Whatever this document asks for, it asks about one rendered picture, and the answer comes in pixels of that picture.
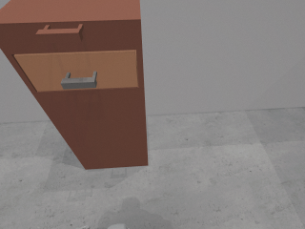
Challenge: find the drawer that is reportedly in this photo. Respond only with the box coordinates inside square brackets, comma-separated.
[14, 50, 138, 92]

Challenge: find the cabinet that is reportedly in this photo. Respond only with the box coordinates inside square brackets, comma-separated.
[0, 0, 149, 170]

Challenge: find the handle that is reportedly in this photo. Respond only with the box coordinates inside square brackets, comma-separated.
[60, 71, 97, 90]
[35, 28, 83, 44]

